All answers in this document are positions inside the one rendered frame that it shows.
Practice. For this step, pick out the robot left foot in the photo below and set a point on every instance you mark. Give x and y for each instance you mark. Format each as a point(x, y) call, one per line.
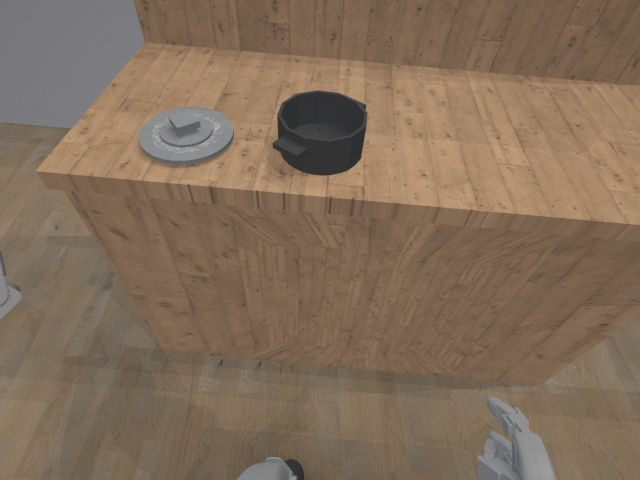
point(296, 467)

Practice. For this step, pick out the knob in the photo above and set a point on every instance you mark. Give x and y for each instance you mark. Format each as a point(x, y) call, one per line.
point(184, 122)

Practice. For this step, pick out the right robot hand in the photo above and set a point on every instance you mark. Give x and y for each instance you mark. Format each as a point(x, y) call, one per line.
point(526, 458)

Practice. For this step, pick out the table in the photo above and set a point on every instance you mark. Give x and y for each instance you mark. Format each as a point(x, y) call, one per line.
point(490, 230)

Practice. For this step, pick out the pot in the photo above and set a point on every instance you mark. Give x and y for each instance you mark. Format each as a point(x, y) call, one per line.
point(320, 132)

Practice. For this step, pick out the lid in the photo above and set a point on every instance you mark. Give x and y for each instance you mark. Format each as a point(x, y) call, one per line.
point(160, 141)

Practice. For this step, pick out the left robot shin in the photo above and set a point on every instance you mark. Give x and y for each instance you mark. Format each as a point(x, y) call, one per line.
point(277, 460)

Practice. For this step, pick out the left robot hand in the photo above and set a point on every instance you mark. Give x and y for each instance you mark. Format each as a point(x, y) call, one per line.
point(9, 296)

